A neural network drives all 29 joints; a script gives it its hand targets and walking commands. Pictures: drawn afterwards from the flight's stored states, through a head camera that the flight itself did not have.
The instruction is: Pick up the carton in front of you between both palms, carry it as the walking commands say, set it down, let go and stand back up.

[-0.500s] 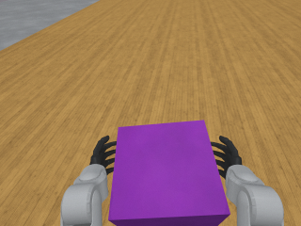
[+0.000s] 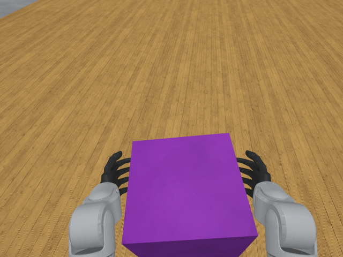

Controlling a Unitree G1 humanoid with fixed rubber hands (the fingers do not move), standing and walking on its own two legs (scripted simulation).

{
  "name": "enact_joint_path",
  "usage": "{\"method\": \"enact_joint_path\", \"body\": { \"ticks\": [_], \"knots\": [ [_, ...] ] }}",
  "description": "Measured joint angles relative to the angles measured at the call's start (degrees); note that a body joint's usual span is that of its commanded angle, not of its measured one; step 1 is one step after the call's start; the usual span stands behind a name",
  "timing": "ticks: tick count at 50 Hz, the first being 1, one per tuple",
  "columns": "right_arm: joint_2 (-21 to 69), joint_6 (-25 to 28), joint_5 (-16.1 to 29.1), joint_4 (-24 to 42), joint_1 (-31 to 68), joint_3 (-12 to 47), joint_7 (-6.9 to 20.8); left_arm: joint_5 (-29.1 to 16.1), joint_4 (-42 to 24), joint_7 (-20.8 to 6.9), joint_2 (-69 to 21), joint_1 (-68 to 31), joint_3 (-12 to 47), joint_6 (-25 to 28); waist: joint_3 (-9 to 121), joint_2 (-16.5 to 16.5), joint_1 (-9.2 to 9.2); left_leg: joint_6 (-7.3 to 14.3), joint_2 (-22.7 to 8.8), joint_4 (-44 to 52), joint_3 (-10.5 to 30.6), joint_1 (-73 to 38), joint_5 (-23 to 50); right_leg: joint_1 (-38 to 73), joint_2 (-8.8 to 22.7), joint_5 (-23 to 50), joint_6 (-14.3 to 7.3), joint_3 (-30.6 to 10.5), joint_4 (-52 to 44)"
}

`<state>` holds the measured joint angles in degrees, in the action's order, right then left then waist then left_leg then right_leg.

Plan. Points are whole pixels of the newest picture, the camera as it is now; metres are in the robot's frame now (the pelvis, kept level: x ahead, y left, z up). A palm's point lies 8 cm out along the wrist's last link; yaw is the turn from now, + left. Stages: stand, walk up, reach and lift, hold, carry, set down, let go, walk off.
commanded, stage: carry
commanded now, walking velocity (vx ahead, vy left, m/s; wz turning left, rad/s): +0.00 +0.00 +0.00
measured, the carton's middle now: (186, 204) +0.26 +0.00 +0.01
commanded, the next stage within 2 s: hold in 1.52 s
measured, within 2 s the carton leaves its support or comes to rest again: neither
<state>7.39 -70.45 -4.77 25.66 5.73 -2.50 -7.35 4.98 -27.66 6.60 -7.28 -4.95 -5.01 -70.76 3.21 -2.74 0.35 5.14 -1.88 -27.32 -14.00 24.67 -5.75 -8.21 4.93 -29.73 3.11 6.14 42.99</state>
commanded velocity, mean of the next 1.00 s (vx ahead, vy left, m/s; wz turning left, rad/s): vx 0.00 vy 0.00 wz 0.00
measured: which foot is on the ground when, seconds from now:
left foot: down 0.00-1.00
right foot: up 0.00-0.14, down 0.16-1.00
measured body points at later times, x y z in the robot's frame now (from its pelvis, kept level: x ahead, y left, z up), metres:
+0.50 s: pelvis +0.12 -0.02 +0.01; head +0.09 -0.02 +0.46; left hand +0.37 +0.13 +0.09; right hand +0.37 -0.17 +0.09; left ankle +0.10 +0.08 -0.73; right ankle +0.03 -0.13 -0.73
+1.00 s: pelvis +0.09 -0.03 +0.01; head +0.06 -0.03 +0.46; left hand +0.37 +0.12 +0.05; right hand +0.37 -0.18 +0.05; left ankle +0.10 +0.08 -0.73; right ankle +0.03 -0.13 -0.73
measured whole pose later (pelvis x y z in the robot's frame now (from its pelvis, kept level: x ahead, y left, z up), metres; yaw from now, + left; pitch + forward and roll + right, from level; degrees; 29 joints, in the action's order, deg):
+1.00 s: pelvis +0.09 -0.03 +0.01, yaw +0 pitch +2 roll +0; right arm 7.5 -52.9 -11.8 1.1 7.1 -4.6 -3.4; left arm 12.2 -1.5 3.1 -7.5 -7.3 -5.8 -52.8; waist 6.8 -0.3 0.2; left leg 0.2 -4.8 -29.5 -11.7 16.8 -14.2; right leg -10.5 2.0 -20.2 -0.8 7.7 28.7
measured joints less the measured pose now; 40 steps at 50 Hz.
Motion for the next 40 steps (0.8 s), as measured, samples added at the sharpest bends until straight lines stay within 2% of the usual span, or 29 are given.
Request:
{"method": "enact_joint_path", "body": {
  "ticks": [2,5,9,15,25,31,40],
  "knots": [
    [0.02,0.34,0.25,-1.02,-0.30,-0.23,0.00,0.32,0.79,-0.01,-0.01,0.12,0.14,-0.06,-0.99,-0.02,-0.11,-0.50,-0.41,1.82,-0.02,-1.68,0.26,-3.90,-1.26,-2.05,-0.71,-1.55,1.74],
    [-0.04,1.20,0.50,-0.49,-1.49,-0.41,0.00,0.44,0.97,-0.02,-0.02,0.52,0.89,0.67,-1.84,0.57,-0.09,-0.89,-0.69,4.68,0.19,-4.21,0.02,-6.65,-1.88,0.23,-1.51,-1.47,-6.36],
    [-0.09,2.46,0.81,1.27,-3.16,-0.32,0.03,0.43,-0.11,-0.02,-0.04,1.45,1.91,1.78,-0.92,0.51,0.20,-1.68,-0.15,3.70,0.46,-6.49,-2.60,-5.75,-0.77,16.33,-1.77,-0.01,-16.53],
    [-0.11,1.05,0.43,1.74,-2.79,-0.23,0.03,0.40,-0.24,-0.07,-0.01,1.40,1.88,0.97,3.95,2.22,0.17,-3.35,-0.96,0.31,1.10,-7.89,-7.51,-2.82,-1.19,10.62,-1.94,0.61,-15.83],
    [-0.09,-0.47,-0.38,-2.03,-1.59,-0.55,0.04,0.67,3.79,-0.29,-0.02,0.84,1.04,0.31,5.29,2.55,-0.37,-4.84,-2.34,-3.97,1.97,-7.39,-11.31,-2.28,-2.08,7.61,-2.57,1.17,-13.50],
    [-0.11,1.75,-1.27,-4.03,-2.46,-0.10,0.57,1.85,5.76,-0.91,0.01,1.95,1.60,2.70,4.39,2.37,-0.35,-5.02,-2.65,-4.82,2.14,-7.10,-11.87,-2.50,-2.29,6.79,-3.09,1.29,-12.66],
    [-0.11,8.14,-3.87,-11.62,-1.61,-0.37,2.23,4.35,13.30,-2.16,0.00,0.85,1.31,8.79,3.60,2.29,-0.17,-5.11,-2.85,-4.11,2.20,-7.76,-10.77,-2.03,-2.59,7.53,-3.50,1.36,-12.98]
  ]
}}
